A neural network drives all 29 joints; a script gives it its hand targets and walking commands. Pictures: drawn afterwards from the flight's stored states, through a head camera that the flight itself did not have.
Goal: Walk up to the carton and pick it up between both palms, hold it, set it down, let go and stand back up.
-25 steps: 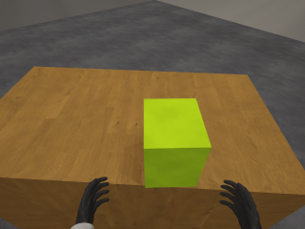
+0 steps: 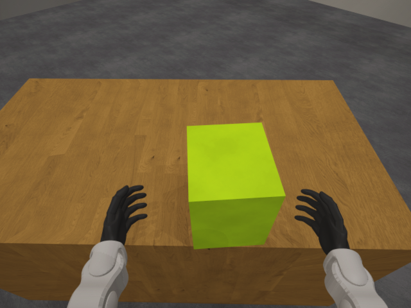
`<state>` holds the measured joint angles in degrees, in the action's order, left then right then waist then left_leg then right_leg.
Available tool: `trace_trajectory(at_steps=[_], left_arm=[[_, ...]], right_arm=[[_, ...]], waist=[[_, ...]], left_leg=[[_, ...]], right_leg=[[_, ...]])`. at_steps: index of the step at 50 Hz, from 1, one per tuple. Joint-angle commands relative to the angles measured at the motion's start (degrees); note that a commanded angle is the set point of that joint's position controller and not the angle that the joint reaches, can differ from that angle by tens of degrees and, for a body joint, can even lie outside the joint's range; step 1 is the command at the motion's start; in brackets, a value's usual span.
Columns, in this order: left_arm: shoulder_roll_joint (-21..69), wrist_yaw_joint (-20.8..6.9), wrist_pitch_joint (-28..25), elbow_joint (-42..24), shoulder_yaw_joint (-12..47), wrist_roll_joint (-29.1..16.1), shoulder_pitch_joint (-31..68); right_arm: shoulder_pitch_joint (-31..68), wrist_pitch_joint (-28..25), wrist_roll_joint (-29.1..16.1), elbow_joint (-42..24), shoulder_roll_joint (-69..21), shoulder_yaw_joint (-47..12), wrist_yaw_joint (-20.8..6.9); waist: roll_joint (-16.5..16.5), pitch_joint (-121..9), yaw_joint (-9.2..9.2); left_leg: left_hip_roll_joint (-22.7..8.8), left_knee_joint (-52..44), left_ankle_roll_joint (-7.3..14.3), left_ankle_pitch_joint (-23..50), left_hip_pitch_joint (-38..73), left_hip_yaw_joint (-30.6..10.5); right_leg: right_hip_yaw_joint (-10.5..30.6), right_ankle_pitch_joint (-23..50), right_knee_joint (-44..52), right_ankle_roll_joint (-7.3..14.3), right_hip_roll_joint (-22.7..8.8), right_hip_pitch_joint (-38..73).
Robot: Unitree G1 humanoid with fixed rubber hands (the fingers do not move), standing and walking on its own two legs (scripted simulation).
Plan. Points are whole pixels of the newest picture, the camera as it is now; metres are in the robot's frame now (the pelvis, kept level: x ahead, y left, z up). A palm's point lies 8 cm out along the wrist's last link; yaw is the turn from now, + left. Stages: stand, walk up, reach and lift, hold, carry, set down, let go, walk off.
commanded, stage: reach and lift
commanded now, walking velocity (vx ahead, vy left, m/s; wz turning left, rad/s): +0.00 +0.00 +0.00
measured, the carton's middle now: (226, 187) +0.40 -0.01 -0.01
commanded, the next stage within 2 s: none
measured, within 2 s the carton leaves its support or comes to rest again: neither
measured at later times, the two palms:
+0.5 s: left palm (126, 185) +0.32 +0.18 +0.10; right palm (326, 182) +0.35 -0.20 +0.09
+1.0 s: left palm (132, 157) +0.38 +0.18 +0.11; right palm (307, 146) +0.42 -0.17 +0.11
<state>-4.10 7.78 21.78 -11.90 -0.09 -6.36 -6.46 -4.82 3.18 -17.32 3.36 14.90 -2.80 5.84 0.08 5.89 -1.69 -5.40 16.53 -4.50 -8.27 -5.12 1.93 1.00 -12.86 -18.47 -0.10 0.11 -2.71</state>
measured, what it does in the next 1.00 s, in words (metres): stands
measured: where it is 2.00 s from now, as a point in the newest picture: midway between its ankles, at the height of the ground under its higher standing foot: outside the picture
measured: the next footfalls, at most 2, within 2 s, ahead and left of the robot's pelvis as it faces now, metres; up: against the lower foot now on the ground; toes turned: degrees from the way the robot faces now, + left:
none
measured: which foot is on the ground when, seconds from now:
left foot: down 0.00-1.00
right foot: down 0.00-1.00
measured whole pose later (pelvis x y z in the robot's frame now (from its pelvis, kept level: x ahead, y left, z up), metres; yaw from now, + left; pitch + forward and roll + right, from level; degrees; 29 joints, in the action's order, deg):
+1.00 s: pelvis -0.01 +0.00 +0.00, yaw -1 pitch +8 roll -1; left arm -5.6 8.0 26.1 22.4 -6.3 -4.4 36.9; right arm 44.0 8.3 -20.9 44.3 17.7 -3.5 5.6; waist -0.1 -2.5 -3.5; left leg -7.2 22.3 -4.9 -8.5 -21.3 0.4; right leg 0.6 -10.5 -19.9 0.3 2.1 -17.0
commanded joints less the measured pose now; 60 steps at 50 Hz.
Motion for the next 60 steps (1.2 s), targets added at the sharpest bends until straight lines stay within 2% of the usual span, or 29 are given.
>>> trace_trajectory(at_steps=[1,7,8,13,16,18,23,27,30,31,33,34,35,37,40,41,42,43,45,49,51,52,53,55,56,57,60], left_arm=[[-2.34,0.21,-1.43,-13.48,-2.39,0.11,13.67],[-2.47,0.83,0.75,-15.00,-2.43,-0.62,21.76],[-2.65,0.76,1.32,-14.14,-2.30,-1.09,23.18],[-2.87,0.60,4.08,-9.48,-3.63,-0.74,31.36],[-3.47,0.22,5.96,-6.05,-5.67,0.00,35.38],[-4.07,0.42,6.74,-5.95,-6.34,0.31,37.75],[-4.73,0.18,8.33,0.53,-8.08,0.86,43.82],[-6.25,-0.01,8.00,2.55,-8.39,0.47,49.77],[-6.96,-0.04,7.41,5.98,-8.72,0.47,53.98],[-7.01,-0.03,6.99,7.27,-7.77,0.27,56.25],[-7.46,0.34,6.48,9.16,-7.68,-0.07,58.15],[-7.59,0.66,6.12,9.44,-7.02,-0.52,60.65],[-8.07,0.94,5.78,9.77,-6.66,-1.01,62.03],[-8.05,1.38,5.05,11.30,-6.01,-1.12,64.28],[-8.67,1.27,4.09,16.45,-6.34,-0.75,66.53],[-8.13,1.16,3.56,18.03,-5.80,-0.45,67.12],[-8.34,1.18,3.46,17.48,-6.47,-0.12,66.57],[-7.72,1.04,2.88,19.09,-5.95,0.12,67.14],[-7.40,0.90,1.87,21.01,-6.57,1.25,67.28],[-5.10,-0.36,-0.57,26.16,-7.27,3.68,63.21],[-3.84,-1.21,-2.87,29.88,-8.48,5.62,60.54],[-4.04,-1.40,-4.15,29.55,-8.60,5.73,59.96],[-3.43,-1.78,-5.89,31.46,-8.59,6.62,59.81],[-2.69,-1.72,-10.00,30.63,-9.22,7.22,59.08],[-2.27,-1.83,-12.70,32.28,-8.77,6.99,59.49],[-2.25,-1.71,-15.35,32.60,-9.01,7.26,59.92],[-0.36,-1.23,-23.10,37.24,-8.02,7.25,60.95]], right_arm=[[16.83,-2.97,-1.02,-12.95,7.38,3.72,-0.08],[25.68,-2.09,-1.63,-10.78,10.33,6.13,-0.57],[27.70,-1.76,-1.72,-10.97,10.35,5.90,-0.55],[36.07,0.67,-2.20,-2.44,11.84,6.17,-0.85],[42.14,1.82,-3.02,0.70,12.37,5.30,-0.64],[44.76,2.37,-3.86,1.64,12.44,4.88,-0.77],[53.60,3.67,-4.30,6.20,12.59,3.49,-0.55],[59.85,4.01,-4.20,7.59,13.02,3.75,-0.11],[63.50,4.52,-3.98,10.85,12.68,3.89,0.18],[65.07,4.50,-3.49,12.20,13.17,4.56,0.09],[66.99,4.62,-3.59,14.51,12.94,4.29,-0.24],[69.20,4.43,-3.38,15.03,13.71,5.34,-0.35],[70.12,4.31,-3.56,15.85,13.84,5.29,-0.41],[71.32,4.36,-3.70,18.78,13.98,5.64,-0.63],[74.48,4.23,-3.40,23.10,13.99,5.07,-0.53],[75.02,4.03,-3.37,24.78,13.66,4.55,-0.55],[75.92,3.58,-3.90,23.67,14.15,4.21,-0.49],[75.78,3.31,-3.54,26.57,13.57,4.48,-0.39],[77.16,2.39,-3.98,27.41,13.20,3.40,-0.35],[74.72,0.33,-2.83,32.64,11.66,2.17,0.06],[72.83,-1.29,-1.83,35.67,10.36,1.47,0.11],[72.16,-2.18,-1.45,36.26,10.20,1.52,0.06],[71.79,-3.26,-0.52,36.95,9.77,1.98,0.09],[71.03,-6.48,0.96,36.79,8.94,2.29,-0.01],[70.91,-7.74,1.67,37.58,7.86,3.04,-0.09],[71.12,-9.23,2.28,37.87,7.28,3.16,-0.42],[70.93,-13.13,5.39,40.90,5.72,5.39,-1.67]], waist=[[-2.70,-17.02,-0.54],[-0.08,-23.32,0.11],[-0.77,-24.28,0.13],[-0.78,-25.62,0.50],[-1.54,-26.96,-0.10],[-1.28,-29.04,-0.88],[-3.96,-29.61,-2.21],[-4.33,-33.56,-1.44],[-3.62,-34.93,-1.93],[-3.63,-35.44,-0.91],[-2.33,-36.68,-1.36],[-1.69,-38.53,-0.64],[-1.46,-40.28,-0.93],[-0.24,-42.67,-0.40],[-1.27,-43.51,-0.74],[-0.35,-43.56,-0.96],[-0.73,-44.79,-1.49],[0.00,-44.55,-0.81],[-0.10,-44.61,-1.78],[-0.45,-41.17,-1.60],[-0.92,-38.41,-2.62],[-1.17,-38.38,-2.46],[-1.54,-37.76,-1.81],[-0.57,-39.88,-2.10],[-0.84,-39.21,-1.32],[-0.46,-40.17,-1.70],[0.48,-42.92,-0.72]], left_leg=[[5.56,3.56,2.60,22.87,14.77,0.74],[4.92,5.21,1.73,24.63,17.67,0.47],[4.83,5.53,2.02,23.97,17.27,0.45],[4.98,5.21,2.45,21.66,15.57,0.56],[5.18,5.18,2.88,21.45,14.73,0.75],[5.21,4.98,3.00,21.20,14.53,1.21],[5.56,4.50,3.81,18.66,10.55,2.14],[5.91,4.53,3.98,17.17,8.44,2.47],[5.98,4.56,3.83,16.01,6.79,2.72],[5.76,4.78,3.75,15.44,6.57,2.45],[5.37,5.30,3.44,15.25,7.83,2.28],[5.27,5.89,3.16,15.94,8.61,2.05],[5.14,6.38,2.97,16.43,8.96,2.02],[4.80,7.54,2.43,18.31,10.00,1.68],[4.97,8.29,2.27,18.94,8.21,1.68],[4.93,8.51,2.09,19.52,8.21,1.65],[5.07,9.00,1.97,21.33,8.47,1.57],[5.16,9.33,1.77,21.94,8.14,1.42],[5.23,9.69,1.65,23.57,8.19,1.63],[5.36,10.08,1.42,26.11,7.70,1.29],[5.27,9.82,1.52,26.55,6.05,1.15],[5.17,9.78,1.53,27.23,6.49,1.29],[5.25,9.71,1.74,26.87,5.76,1.08],[5.12,10.29,1.28,29.32,6.31,1.16],[5.08,10.58,1.26,28.87,5.87,0.94],[5.26,10.66,1.26,28.93,5.16,0.95],[4.67,11.62,0.97,27.97,3.98,0.52]], right_leg=[[-2.02,22.55,2.72,-0.84,3.26,-6.69],[-2.26,21.97,2.15,0.05,3.53,-9.24],[-2.10,21.66,2.16,0.05,3.43,-9.41],[-2.14,21.32,1.91,-0.36,3.19,-9.75],[-2.17,22.99,1.46,-0.87,3.40,-8.93],[-2.20,23.66,1.22,-1.31,3.56,-7.85],[-2.38,24.64,0.70,-2.33,3.91,-6.35],[-2.30,26.25,-0.24,-3.08,3.74,-5.01],[-2.43,26.24,-0.41,-3.52,3.66,-5.25],[-2.79,25.35,-0.68,-3.45,3.96,-6.29],[-2.99,22.28,-0.11,-3.01,3.97,-7.84],[-3.45,21.99,-0.23,-2.76,4.35,-8.69],[-3.49,21.95,-0.18,-2.71,4.41,-9.23],[-3.78,22.76,-0.40,-2.53,4.69,-10.06],[-3.82,24.86,-0.81,-2.86,4.65,-9.55],[-3.72,25.72,-1.05,-2.89,4.58,-9.49],[-3.71,28.10,-1.21,-2.94,4.65,-7.84],[-3.97,28.04,-1.32,-3.03,4.77,-8.33],[-3.81,29.75,-1.44,-3.22,4.77,-8.01],[-3.98,32.36,-1.57,-3.51,4.85,-6.40],[-3.82,32.11,-1.64,-3.69,4.72,-6.20],[-3.83,32.93,-1.50,-3.56,4.65,-6.01],[-3.99,32.27,-1.71,-3.71,4.70,-6.55],[-4.28,32.93,-1.91,-3.28,4.87,-6.14],[-4.37,31.72,-1.90,-3.37,4.82,-7.25],[-4.18,31.24,-2.16,-3.15,4.84,-7.64],[-4.26,27.78,-2.43,-2.27,4.82,-10.69]])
